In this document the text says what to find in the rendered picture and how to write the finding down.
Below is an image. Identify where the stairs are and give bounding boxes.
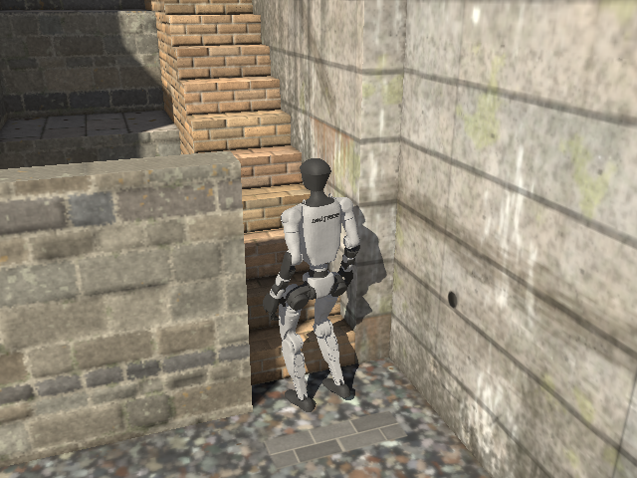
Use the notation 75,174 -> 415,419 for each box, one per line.
144,0 -> 355,385

